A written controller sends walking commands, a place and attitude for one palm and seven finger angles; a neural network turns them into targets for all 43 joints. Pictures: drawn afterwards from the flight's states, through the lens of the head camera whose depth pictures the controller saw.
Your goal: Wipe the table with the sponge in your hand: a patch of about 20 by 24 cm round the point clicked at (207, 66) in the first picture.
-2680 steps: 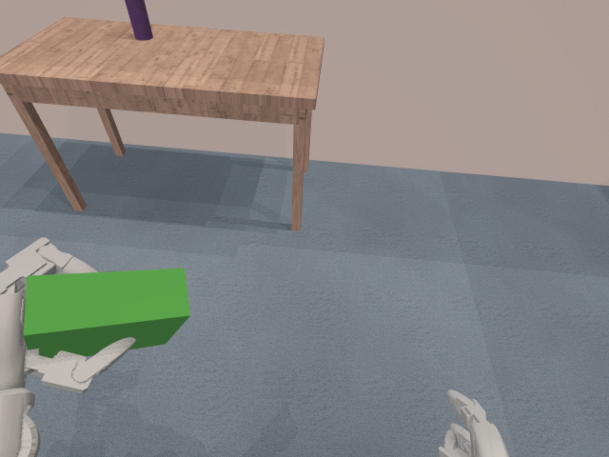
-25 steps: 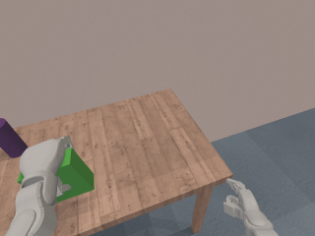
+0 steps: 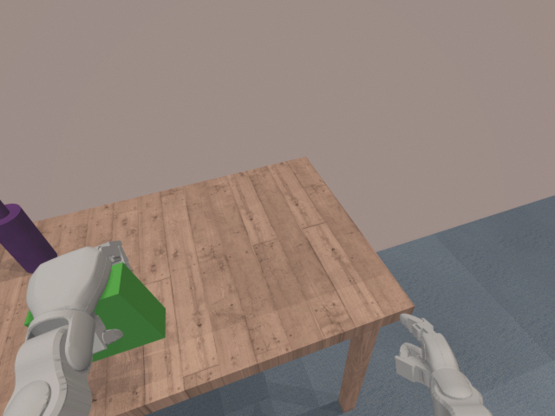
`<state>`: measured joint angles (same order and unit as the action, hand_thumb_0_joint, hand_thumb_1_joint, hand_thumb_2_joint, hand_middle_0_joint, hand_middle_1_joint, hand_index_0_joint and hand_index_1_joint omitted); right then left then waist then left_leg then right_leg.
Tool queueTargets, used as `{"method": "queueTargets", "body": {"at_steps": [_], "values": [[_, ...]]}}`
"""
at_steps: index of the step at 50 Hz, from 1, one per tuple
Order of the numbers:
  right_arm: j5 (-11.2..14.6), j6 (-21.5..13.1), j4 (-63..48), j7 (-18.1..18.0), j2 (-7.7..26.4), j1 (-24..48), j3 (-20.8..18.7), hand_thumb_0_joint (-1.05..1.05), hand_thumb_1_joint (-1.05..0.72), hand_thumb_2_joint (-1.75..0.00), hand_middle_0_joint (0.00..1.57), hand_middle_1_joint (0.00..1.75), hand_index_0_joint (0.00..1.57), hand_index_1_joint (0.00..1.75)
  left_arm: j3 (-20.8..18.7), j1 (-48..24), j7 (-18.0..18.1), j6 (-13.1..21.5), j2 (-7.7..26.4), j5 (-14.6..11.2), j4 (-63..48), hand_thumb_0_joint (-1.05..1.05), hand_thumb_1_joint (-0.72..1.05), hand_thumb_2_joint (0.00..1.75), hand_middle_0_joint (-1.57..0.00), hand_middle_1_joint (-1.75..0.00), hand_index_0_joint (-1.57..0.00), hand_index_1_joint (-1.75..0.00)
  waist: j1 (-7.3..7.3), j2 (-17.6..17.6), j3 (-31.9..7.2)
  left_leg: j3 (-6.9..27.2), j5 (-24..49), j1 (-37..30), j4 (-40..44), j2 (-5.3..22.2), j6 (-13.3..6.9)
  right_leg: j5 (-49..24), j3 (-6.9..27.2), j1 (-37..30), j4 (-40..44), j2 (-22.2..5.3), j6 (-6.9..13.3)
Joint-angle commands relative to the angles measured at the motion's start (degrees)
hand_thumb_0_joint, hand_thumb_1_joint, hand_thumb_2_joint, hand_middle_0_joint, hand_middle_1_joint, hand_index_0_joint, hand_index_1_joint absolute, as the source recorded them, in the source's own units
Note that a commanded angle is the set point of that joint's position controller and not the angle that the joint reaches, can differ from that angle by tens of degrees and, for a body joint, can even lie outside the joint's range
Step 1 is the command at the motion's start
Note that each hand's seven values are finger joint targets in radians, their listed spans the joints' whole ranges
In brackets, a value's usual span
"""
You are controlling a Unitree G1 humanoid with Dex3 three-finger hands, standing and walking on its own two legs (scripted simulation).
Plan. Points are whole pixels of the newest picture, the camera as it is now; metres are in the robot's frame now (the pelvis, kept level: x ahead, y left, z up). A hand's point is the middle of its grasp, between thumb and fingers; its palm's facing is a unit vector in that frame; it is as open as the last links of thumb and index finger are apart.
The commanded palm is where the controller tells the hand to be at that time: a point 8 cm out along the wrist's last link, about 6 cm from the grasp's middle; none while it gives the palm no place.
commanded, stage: bring the sponge back beside the body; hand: left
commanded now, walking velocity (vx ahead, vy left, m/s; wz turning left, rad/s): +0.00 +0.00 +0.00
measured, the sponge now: (113, 322) +0.20 +0.28 +0.05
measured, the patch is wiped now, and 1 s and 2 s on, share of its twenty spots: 1.00 1.00 1.00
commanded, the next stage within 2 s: step back with the hand held close in 0.68 s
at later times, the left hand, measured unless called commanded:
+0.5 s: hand (90, 311) +0.18 +0.28 +0.11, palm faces +0.10 -0.17 -0.98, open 9.5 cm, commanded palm +0.15 +0.28 +0.18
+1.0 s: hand (118, 295) +0.19 +0.23 +0.15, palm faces +0.33 -0.86 -0.40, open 9.5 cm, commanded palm +0.14 +0.27 +0.17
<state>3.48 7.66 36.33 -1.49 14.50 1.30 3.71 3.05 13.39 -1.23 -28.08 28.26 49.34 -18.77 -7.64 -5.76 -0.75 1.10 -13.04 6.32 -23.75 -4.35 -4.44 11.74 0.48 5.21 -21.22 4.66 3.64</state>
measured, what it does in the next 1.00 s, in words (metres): stands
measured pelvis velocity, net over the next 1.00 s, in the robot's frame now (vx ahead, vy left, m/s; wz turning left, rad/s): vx -0.01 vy -0.01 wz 0.04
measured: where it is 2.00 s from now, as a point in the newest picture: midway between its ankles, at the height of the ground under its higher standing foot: outside the picture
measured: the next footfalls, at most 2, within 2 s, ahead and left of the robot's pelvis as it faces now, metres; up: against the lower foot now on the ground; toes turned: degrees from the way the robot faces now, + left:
right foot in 1.52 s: -0.06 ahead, -0.11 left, +0.00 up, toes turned +6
left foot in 1.94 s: -0.11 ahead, +0.12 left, +0.00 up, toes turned +3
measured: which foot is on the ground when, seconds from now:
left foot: down 0.00-1.00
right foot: down 0.00-1.00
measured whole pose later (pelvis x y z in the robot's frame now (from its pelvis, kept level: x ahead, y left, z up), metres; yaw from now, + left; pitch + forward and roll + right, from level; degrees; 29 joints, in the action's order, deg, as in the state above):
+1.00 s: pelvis -0.01 -0.01 -0.01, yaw +2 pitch +0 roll -1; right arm 2.0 3.0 27.1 -3.9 12.8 -8.9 4.3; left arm -15.6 25.7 4.0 -2.8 23.8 -3.5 -31.9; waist -2.3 -0.1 -1.3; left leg 3.5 -14.3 15.7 -30.4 -4.1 -3.3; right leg 13.0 -2.4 13.4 -26.3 5.1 4.1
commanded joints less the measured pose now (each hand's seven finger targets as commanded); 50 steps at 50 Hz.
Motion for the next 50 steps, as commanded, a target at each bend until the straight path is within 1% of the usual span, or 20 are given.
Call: {"method": "queueTargets", "body": {"at_steps": [1, 5, 6, 11, 14, 20, 23, 25, 29, 30, 31, 32, 40, 41, 42, 43, 45, 46, 48, 50], "values": [[-0.03, -3.55, -11.24, -0.21, 5.41, 15.19, -2.08, 0.0, -0.9, -0.9, 0.2, 0.3, 0.2, 0.3, -8.05, -11.62, 2.78, 1.11, 11.38, 2.05, -13.81, 0.0, 0.1, 1.3, -1.2, -1.6, -1.2, -1.6, 0.38, -0.2, -8.35, 7.49, 12.47, -0.74, 3.42, 4.01, 0.73, -6.28, 6.7, -2.11, 2.47, -2.39, 2.38], [-0.11, -3.64, -11.27, -0.21, 5.68, 16.2, -1.92, 0.0, -0.9, -0.9, 0.2, 0.3, 0.2, 0.3, -11.03, -10.36, 2.91, 1.02, 14.18, 1.89, -13.85, 0.0, 0.1, 1.3, -1.2, -1.6, -1.2, -1.6, -0.31, 0.53, -8.73, 7.82, 11.47, -0.13, 3.48, 3.81, 0.81, -5.96, 8.76, -2.63, 2.82, -2.43, 2.67], [-0.12, -3.42, -11.22, -0.17, 5.47, 15.32, -1.93, 0.0, -0.9, -0.9, 0.2, 0.3, 0.2, 0.3, -9.76, -9.72, 2.8, 0.98, 12.45, 1.57, -13.65, 0.0, 0.1, 1.3, -1.2, -1.6, -1.2, -1.6, -0.02, 0.64, -8.77, 7.12, 12.16, 0.1, 3.14, 3.73, 0.72, -6.6, 7.24, -2.89, 2.47, -2.69, 2.37], [0.04, -3.82, -11.59, -0.26, 5.38, 15.32, -1.92, 0.0, -0.9, -0.9, 0.2, 0.3, 0.2, 0.3, -9.21, -9.56, 2.39, 1.05, 12.04, 1.01, -15.1, 0.0, 0.1, 1.3, -1.2, -1.6, -1.2, -1.6, 0.27, -0.63, -8.04, 7.34, 10.11, 0.17, 3.28, 3.85, 0.65, -4.25, 7.29, -1.8, 2.73, -2.56, 2.25], [-0.1, -3.76, -11.45, -0.44, 5.51, 14.9, -1.89, 0.0, -0.9, -0.9, 0.2, 0.3, 0.2, 0.3, -10.13, -8.4, 2.16, 1.53, 13.09, 0.65, -14.71, 0.0, 0.1, 1.3, -1.2, -1.6, -1.2, -1.6, 0.11, 1.58, -8.2, 7.11, 11.59, -0.37, 2.51, 3.48, 0.61, -5.97, 7.43, -1.79, 3.16, -3.22, 1.92], [0.03, -4.38, -11.67, -0.54, 5.5, 15.82, -1.74, 0.0, -0.9, -0.9, 0.2, 0.3, 0.2, 0.3, -10.94, -9.06, 2.39, 1.51, 13.96, 0.96, -15.79, 0.0, 0.1, 1.3, -1.2, -1.6, -1.2, -1.6, 0.17, -0.54, -6.99, 7.82, 9.98, 0.06, 2.84, 3.7, 0.7, -4.34, 9.37, -1.09, 3.51, -2.55, 2.59], [-0.16, -4.16, -11.22, -0.74, 5.51, 14.55, -1.92, 0.0, -0.9, -0.9, 0.2, 0.3, 0.2, 0.3, -9.97, -8.06, 2.33, 1.79, 12.57, 0.55, -13.71, 0.0, 0.1, 1.3, -1.2, -1.6, -1.2, -1.6, 0.43, 1.3, -6.98, 6.76, 10.12, 0.05, 2.1, 3.51, 0.66, -4.21, 7.89, -0.75, 3.7, -3.11, 2.02], [0.01, -4.53, -11.8, -0.76, 5.6, 16.03, -1.74, 0.0, -0.9, -0.9, 0.2, 0.3, 0.2, 0.3, -11.0, -9.67, 2.41, 1.68, 14.17, 1.03, -15.84, 0.0, 0.1, 1.3, -1.2, -1.6, -1.2, -1.6, 0.18, -0.38, -7.36, 7.64, 9.01, 0.09, 2.91, 3.61, 0.67, -3.23, 9.35, -1.17, 3.6, -2.65, 2.43], [-0.18, -4.57, -11.4, -0.76, 5.45, 14.74, -1.89, 0.0, -0.9, -0.9, 0.2, 0.3, 0.2, 0.3, -10.64, -8.58, 2.47, 2.27, 13.47, 0.74, -14.97, 0.0, 0.1, 1.3, -1.2, -1.6, -1.2, -1.6, 0.08, 0.12, -7.86, 7.06, 10.36, -0.02, 2.32, 3.44, 0.79, -4.51, 7.79, -1.44, 3.39, -3.32, 2.08], [-0.03, -4.93, -11.63, -0.61, 5.54, 15.87, -1.87, 0.0, -0.9, -0.9, 0.2, 0.3, 0.2, 0.3, -11.23, -8.86, 2.62, 1.96, 14.1, 1.11, -16.22, 0.0, 0.1, 1.3, -1.2, -1.6, -1.2, -1.6, -0.01, -1.36, -7.88, 7.69, 10.02, -0.06, 2.64, 3.6, 0.75, -4.37, 9.45, -1.53, 3.26, -2.59, 2.64], [-0.24, -4.85, -11.71, -0.51, 5.28, 14.64, -1.91, 0.0, -0.9, -0.9, 0.2, 0.3, 0.2, 0.3, -10.88, -7.83, 2.74, 2.12, 13.2, 0.72, -15.88, 0.0, 0.1, 1.3, -1.2, -1.6, -1.2, -1.6, -0.11, -0.68, -9.09, 7.15, 10.58, 0.3, 2.24, 3.53, 0.73, -5.07, 7.97, -2.72, 2.72, -2.97, 2.38], [-0.1, -4.78, -11.39, -0.56, 5.31, 14.72, -1.84, 0.0, -0.9, -0.9, 0.2, 0.3, 0.2, 0.3, -10.91, -7.87, 2.65, 2.15, 13.27, 0.69, -14.98, 0.0, 0.1, 1.3, -1.2, -1.6, -1.2, -1.6, 0.1, 1.23, -8.17, 7.02, 11.2, 0.01, 2.0, 3.35, 0.8, -5.7, 8.08, -1.85, 3.11, -3.11, 2.12], [0.04, -4.53, -10.98, -0.8, 5.8, 15.27, -1.77, 0.0, -0.9, -0.9, 0.2, 0.3, 0.2, 0.3, -9.83, -9.49, 2.66, 1.23, 12.54, 1.1, -12.37, 0.0, 0.1, 1.3, -1.2, -1.6, -1.2, -1.6, 0.95, 0.58, -6.28, 7.1, 9.55, 0.47, 2.35, 3.52, 0.89, -4.2, 9.09, 0.21, 3.62, -2.52, 2.4], [-0.27, -5.39, -23.64, -1.52, 3.92, 3.68, -2.6, 0.0, -0.9, -0.9, 0.2, 0.3, 0.2, 0.3, -23.07, -19.9, 4.03, 16.07, 5.23, -49.89, -28.17, 0.0, 0.1, 1.3, -1.2, -1.6, -1.2, -1.6, 6.49, 9.33, 1.82, 8.58, 1.97, 1.95, -1.18, 3.61, -0.38, -10.42, 11.32, 8.62, 5.18, -4.33, 0.7], [-1.2, -6.26, -18.36, -1.92, 4.52, 0.25, -1.21, 0.0, -0.9, -0.9, 0.2, 0.3, 0.2, 0.3, -24.96, -4.66, 4.81, 20.68, 9.86, -50.13, -12.68, 0.0, 0.1, 1.3, -1.2, -1.6, -1.2, -1.6, 4.85, 13.41, -2.04, 8.8, 3.04, 0.85, -2.2, 3.86, -0.44, -9.67, 9.8, 9.25, 4.19, -5.91, 0.81], [-0.75, -6.11, -18.52, -2.29, 4.74, -3.1, -2.47, 0.0, -0.9, -0.9, 0.2, 0.3, 0.2, 0.3, -25.01, -0.72, 5.3, 24.09, 5.99, -53.06, -17.31, 0.0, 0.1, 1.3, -1.2, -1.6, -1.2, -1.6, 5.03, 13.84, -4.56, 9.27, 4.56, 0.26, -3.77, 4.82, 0.09, -10.91, 8.87, 8.75, 3.52, -8.94, -0.6], [-1.34, -6.77, -17.46, -3.01, 5.77, -4.09, -2.93, 0.0, -0.9, -0.9, 0.2, 0.3, 0.2, 0.3, -29.07, 3.14, 6.95, 28.43, 8.92, -54.75, -24.4, 0.0, 0.1, 1.3, -1.2, -1.6, -1.2, -1.6, 5.66, 8.2, -8.75, 9.14, 8.31, 0.13, -5.12, 6.33, 0.06, -14.22, 8.52, 8.73, 0.79, -10.9, -1.32], [-1.58, -6.79, -16.83, -3.26, 5.9, -4.81, -3.0, 0.0, -0.9, -0.9, 0.2, 0.3, 0.2, 0.3, -27.76, 6.21, 7.27, 29.95, 6.3, -55.16, -25.61, 0.0, 0.1, 1.3, -1.2, -1.6, -1.2, -1.6, 5.93, 4.02, -11.31, 9.45, 10.7, 1.64, -5.48, 7.26, -0.05, -15.03, 7.02, 6.98, -1.43, -11.49, -1.1], [-1.9, -6.96, -16.01, -3.42, 6.68, -5.74, -3.67, 0.0, -0.9, -0.9, 0.2, 0.3, 0.2, 0.3, -28.65, 9.34, 8.09, 31.86, 6.19, -55.53, -28.24, 0.0, 0.1, 1.3, -1.2, -1.6, -1.2, -1.6, 6.18, -2.31, -12.24, 10.64, 15.06, 4.64, -6.0, 8.99, 0.02, -15.95, 6.89, 6.59, -3.77, -11.77, -1.21], [-1.97, -7.19, -15.29, -3.44, 6.81, -6.5, -4.19, 0.0, -0.9, -0.9, 0.2, 0.3, 0.2, 0.3, -30.35, 11.42, 8.57, 32.75, 7.28, -55.61, -28.17, 0.0, 0.1, 1.3, -1.2, -1.6, -1.2, -1.6, 6.56, -2.56, -12.1, 12.01, 17.61, 6.78, -6.43, 10.0, 0.46, -14.8, 6.65, 6.98, -5.29, -11.62, -1.06]]}}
